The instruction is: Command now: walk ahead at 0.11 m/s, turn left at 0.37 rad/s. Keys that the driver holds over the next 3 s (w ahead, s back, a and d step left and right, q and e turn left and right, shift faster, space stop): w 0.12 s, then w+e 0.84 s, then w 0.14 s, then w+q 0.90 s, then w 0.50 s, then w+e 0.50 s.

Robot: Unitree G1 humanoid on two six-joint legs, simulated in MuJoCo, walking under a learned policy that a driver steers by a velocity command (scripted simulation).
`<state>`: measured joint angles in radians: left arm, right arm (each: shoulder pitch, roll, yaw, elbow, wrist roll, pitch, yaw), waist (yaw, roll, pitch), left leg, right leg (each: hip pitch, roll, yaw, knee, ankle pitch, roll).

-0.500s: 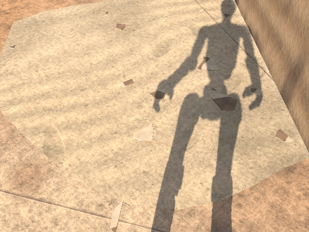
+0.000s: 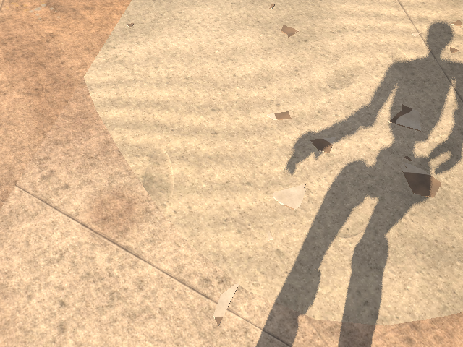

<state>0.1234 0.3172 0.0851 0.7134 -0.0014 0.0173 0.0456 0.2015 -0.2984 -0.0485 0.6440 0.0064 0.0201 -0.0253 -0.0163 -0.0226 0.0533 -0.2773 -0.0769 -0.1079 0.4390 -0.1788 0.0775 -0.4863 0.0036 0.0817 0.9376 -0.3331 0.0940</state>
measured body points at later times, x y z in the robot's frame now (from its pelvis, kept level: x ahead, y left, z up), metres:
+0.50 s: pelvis +0.12 -0.03 +0.00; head +0.15 -0.06 +0.45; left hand +0.12 +0.24 -0.11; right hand +0.32 -0.30 -0.08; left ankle +0.25 +0.12 -0.70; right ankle +0.03 -0.15 -0.74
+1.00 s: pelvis +0.37 -0.04 -0.01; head +0.40 -0.06 +0.44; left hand +0.67 +0.11 -0.08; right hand +0.29 -0.32 -0.13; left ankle +0.32 +0.10 -0.74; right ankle +0.48 -0.23 -0.69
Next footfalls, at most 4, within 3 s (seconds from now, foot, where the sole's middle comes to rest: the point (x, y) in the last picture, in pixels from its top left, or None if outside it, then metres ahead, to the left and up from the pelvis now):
0.24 right None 0.07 -0.14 -0.78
0.64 left None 0.36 0.09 -0.78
1.12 right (310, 309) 0.56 -0.26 -0.78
1.68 left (264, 206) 0.92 -0.15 -0.78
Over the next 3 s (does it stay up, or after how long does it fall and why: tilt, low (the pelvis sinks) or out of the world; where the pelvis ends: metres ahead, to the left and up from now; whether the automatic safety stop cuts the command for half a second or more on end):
stays up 1.45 -0.20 0.00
